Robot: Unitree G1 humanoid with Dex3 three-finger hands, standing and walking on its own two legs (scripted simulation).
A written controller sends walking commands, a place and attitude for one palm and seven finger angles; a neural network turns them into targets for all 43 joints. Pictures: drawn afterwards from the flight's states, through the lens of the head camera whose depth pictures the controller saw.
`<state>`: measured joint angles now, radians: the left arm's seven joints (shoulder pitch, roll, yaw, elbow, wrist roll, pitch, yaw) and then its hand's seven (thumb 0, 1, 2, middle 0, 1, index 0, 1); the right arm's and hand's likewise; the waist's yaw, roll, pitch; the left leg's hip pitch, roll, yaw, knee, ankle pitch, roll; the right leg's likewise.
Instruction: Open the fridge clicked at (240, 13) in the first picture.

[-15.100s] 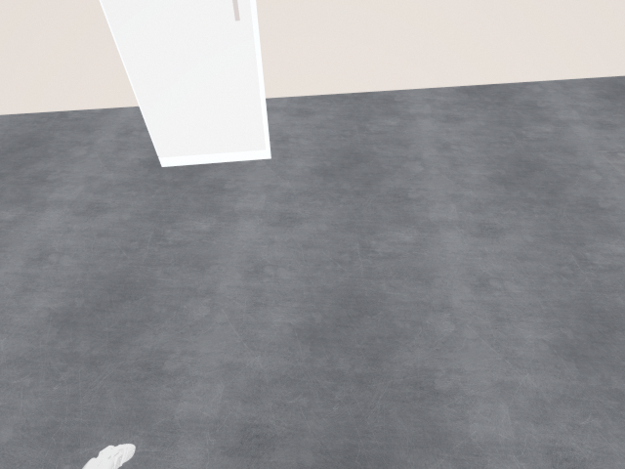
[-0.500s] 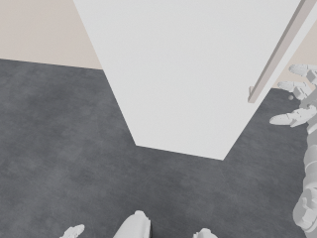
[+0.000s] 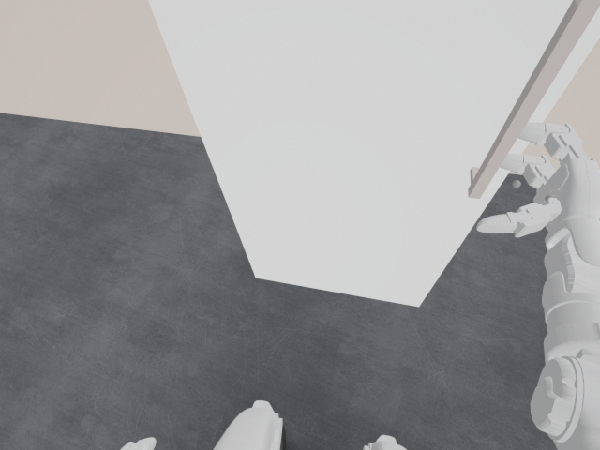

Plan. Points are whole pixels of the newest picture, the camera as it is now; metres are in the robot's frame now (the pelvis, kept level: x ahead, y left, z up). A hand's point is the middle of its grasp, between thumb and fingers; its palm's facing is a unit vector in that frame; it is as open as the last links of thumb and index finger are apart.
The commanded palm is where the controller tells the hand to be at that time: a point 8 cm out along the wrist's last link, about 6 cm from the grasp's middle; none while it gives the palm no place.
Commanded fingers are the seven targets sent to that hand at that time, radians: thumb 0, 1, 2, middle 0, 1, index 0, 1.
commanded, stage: feel for the door with the fingertips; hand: right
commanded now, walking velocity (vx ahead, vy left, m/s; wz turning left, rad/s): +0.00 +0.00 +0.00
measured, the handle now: (527, 90) +0.53 -0.19 +0.17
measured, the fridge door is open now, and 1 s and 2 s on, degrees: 0 0 0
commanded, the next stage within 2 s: slide the fingers in behind the handle in 0.30 s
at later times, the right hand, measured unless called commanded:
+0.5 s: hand (508, 170) +0.48 -0.20 +0.09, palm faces +0.04 +1.00 -0.02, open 13.6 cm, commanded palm +0.46 -0.25 +0.09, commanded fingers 0.00 0.50 -0.30 0.30 1.20 0.30 1.20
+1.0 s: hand (491, 175) +0.48 -0.18 +0.08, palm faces +0.05 +1.00 -0.01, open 14.0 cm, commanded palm +0.44 -0.23 +0.09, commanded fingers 0.00 0.50 -0.30 0.30 1.20 0.30 1.20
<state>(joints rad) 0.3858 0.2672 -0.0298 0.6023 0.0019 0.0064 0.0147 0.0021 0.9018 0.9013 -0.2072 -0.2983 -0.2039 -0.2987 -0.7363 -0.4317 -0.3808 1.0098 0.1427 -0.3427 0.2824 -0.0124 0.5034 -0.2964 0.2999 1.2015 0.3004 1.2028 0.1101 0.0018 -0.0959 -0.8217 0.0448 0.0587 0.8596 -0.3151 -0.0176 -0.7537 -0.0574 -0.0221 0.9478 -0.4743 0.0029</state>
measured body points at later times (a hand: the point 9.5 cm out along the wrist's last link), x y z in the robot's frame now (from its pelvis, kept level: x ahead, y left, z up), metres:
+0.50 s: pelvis -0.01 +0.01 -0.01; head +0.10 +0.00 +0.43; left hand +0.01 +0.28 -0.11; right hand +0.48 -0.25 +0.09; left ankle +0.05 +0.14 -0.69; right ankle -0.01 -0.12 -0.69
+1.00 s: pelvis +0.00 +0.00 +0.00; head +0.10 -0.01 +0.44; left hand +0.04 +0.26 -0.11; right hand +0.47 -0.23 +0.09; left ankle +0.05 +0.14 -0.69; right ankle -0.01 -0.12 -0.69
